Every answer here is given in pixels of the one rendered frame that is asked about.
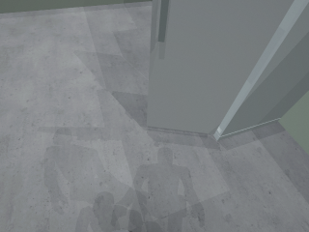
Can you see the handle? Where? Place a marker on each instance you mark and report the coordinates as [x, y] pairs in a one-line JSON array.
[[163, 20]]

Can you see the fridge door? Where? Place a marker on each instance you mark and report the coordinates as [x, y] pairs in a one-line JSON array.
[[210, 49]]

